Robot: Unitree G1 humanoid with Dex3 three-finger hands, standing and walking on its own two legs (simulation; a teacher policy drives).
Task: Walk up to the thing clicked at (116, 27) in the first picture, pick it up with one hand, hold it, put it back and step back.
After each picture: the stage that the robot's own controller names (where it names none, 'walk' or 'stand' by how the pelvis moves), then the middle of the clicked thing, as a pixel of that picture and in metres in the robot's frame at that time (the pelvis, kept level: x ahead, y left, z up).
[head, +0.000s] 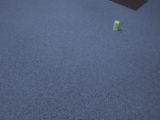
stand; (116, 25) +1.72 -0.50 -0.72
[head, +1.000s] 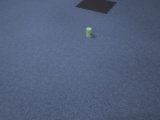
walk; (88, 32) +1.66 -0.02 -0.70
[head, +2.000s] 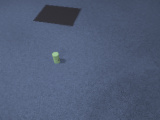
walk; (56, 57) +1.12 +0.28 -0.71
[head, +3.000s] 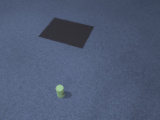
walk; (60, 91) +0.71 +0.22 -0.71
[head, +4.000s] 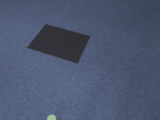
stand; out of the picture +0.42 +0.20 -0.70
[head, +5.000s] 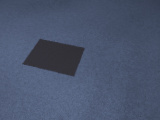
stand; out of the picture +0.37 +0.21 -0.72
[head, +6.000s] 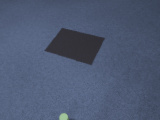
walk; out of the picture +0.46 +0.22 -0.72
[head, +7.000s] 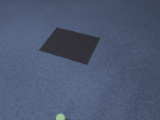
stand; out of the picture +0.46 +0.19 -0.70
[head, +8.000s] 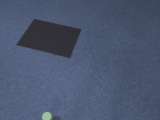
walk; (47, 118) +0.40 +0.23 -0.68
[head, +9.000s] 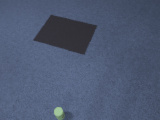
stand; (59, 113) +0.42 +0.20 -0.70
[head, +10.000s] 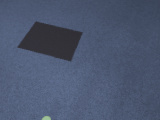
stand; out of the picture +0.39 +0.23 -0.69
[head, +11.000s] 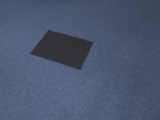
stand; out of the picture +0.39 +0.19 -0.70
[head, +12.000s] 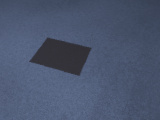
stand; out of the picture +0.39 +0.21 -0.72
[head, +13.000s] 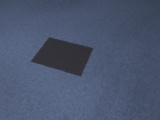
stand; out of the picture +0.37 +0.20 -0.72
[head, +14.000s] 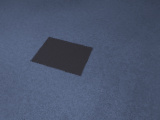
stand; out of the picture +0.37 +0.20 -0.72
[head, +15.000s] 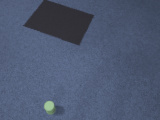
go down; (50, 107) +0.41 +0.18 -0.62
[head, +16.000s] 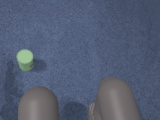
go down; (25, 60) +0.48 +0.18 -0.31
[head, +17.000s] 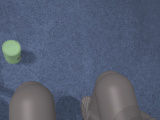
close in; (12, 52) +0.48 +0.19 -0.28
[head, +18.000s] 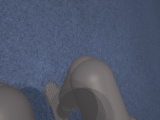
close; out of the picture +0.47 +0.23 -0.24
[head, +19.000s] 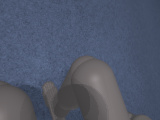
close; out of the picture +0.46 +0.23 -0.24
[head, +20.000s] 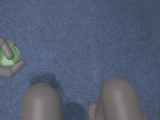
lift; (8, 60) +0.40 +0.24 -0.11
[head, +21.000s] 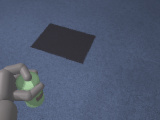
hold; (31, 90) +0.33 +0.17 +0.03
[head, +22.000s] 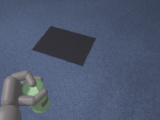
hold; (37, 96) +0.32 +0.16 -0.01
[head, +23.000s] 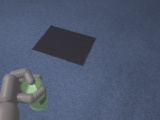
hold; (35, 94) +0.33 +0.17 -0.01
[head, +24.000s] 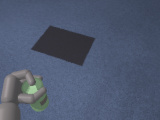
crouch; (36, 95) +0.33 +0.16 -0.02
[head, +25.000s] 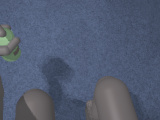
crouch; (7, 45) +0.48 +0.19 -0.12
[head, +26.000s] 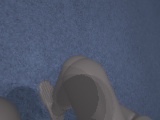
lower; out of the picture +0.48 +0.23 -0.25
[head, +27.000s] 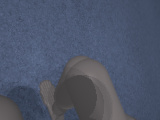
lower; out of the picture +0.47 +0.23 -0.25
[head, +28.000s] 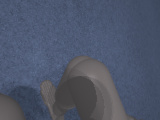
lower; out of the picture +0.48 +0.24 -0.25
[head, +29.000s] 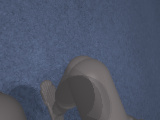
lower; out of the picture +0.47 +0.23 -0.26
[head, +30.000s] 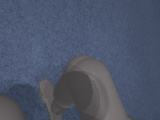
open; out of the picture +0.47 +0.23 -0.26
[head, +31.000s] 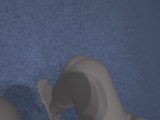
withdraw; out of the picture +0.47 +0.25 -0.26
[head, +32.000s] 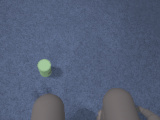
walk; (45, 68) +0.48 +0.15 -0.40
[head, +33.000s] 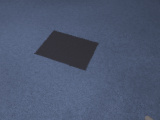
stand; out of the picture +0.40 +0.15 -0.66
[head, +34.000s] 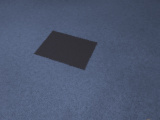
stand; out of the picture +0.41 +0.16 -0.67
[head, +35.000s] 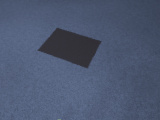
stand; out of the picture +0.41 +0.16 -0.67
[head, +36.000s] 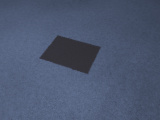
stand; out of the picture +0.41 +0.18 -0.72
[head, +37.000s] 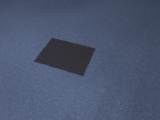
stand; out of the picture +0.39 +0.19 -0.72
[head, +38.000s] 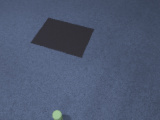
walk; (57, 116) +0.41 +0.19 -0.71
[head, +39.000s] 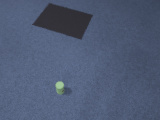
walk; (60, 88) +0.62 +0.13 -0.70
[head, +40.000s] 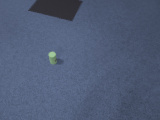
walk; (52, 58) +0.94 +0.26 -0.70
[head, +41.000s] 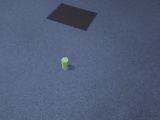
stand; (65, 63) +0.99 +0.15 -0.71
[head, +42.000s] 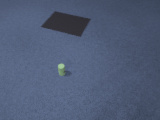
stand; (61, 69) +1.00 +0.17 -0.72
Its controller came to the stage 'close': yes
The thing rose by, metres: 0.71
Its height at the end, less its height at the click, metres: +0.00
